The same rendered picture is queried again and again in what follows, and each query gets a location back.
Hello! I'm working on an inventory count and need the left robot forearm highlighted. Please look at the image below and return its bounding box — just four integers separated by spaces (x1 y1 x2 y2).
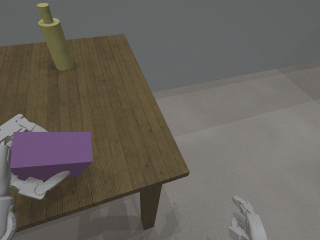
0 196 18 240

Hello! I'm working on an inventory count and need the robot right hand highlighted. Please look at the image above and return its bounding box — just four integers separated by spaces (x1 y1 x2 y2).
229 195 269 240

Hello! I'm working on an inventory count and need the table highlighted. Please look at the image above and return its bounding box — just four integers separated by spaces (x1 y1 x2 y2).
0 34 190 233

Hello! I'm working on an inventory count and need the robot left hand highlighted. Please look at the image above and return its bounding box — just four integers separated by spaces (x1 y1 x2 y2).
0 114 71 200

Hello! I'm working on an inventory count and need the sponge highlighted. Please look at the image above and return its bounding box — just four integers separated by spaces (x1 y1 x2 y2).
10 132 93 181

